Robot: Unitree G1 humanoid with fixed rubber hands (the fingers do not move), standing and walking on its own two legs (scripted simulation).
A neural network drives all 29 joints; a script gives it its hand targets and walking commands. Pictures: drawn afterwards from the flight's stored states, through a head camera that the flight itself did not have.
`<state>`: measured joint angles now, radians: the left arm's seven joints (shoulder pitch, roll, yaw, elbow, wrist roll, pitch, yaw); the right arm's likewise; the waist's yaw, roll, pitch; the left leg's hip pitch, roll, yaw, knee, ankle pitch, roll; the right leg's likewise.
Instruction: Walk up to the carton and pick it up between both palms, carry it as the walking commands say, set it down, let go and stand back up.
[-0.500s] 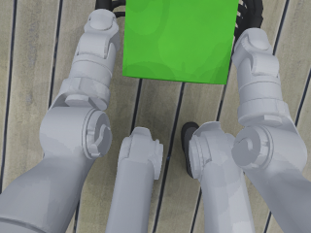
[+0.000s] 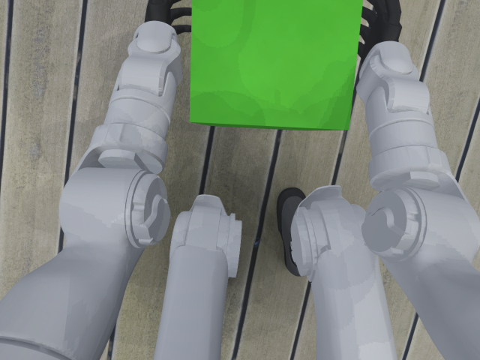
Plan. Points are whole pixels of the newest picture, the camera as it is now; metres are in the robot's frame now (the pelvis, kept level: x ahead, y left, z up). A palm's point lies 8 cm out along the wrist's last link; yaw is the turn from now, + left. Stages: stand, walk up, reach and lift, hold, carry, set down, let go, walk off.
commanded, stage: set down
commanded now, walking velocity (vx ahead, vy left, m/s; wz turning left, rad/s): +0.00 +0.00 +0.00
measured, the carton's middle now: (266, 61) +0.51 -0.04 -0.23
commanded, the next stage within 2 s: none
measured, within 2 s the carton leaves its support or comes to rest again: rests again in 1.08 s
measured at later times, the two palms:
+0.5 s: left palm (165, 36) +0.54 +0.11 -0.18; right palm (375, 42) +0.52 -0.18 -0.16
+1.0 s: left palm (167, 37) +0.53 +0.11 -0.18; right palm (376, 46) +0.51 -0.19 -0.16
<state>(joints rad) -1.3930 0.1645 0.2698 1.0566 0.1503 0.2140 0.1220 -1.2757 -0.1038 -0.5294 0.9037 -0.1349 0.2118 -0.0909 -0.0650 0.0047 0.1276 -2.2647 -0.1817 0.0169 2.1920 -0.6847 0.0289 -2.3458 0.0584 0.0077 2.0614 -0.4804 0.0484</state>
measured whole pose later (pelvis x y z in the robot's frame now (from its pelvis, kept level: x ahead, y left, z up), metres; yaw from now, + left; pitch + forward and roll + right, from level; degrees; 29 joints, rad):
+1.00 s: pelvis +0.00 -0.01 -0.01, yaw +1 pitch +41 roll -3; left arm -1.42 0.19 0.23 1.12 0.13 0.16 0.09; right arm -1.34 -0.17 -0.50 1.03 -0.11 0.17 -0.06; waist -0.08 0.00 0.20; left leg -2.27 -0.13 0.04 2.24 -0.68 0.05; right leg -2.34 0.03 -0.01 2.12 -0.50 0.03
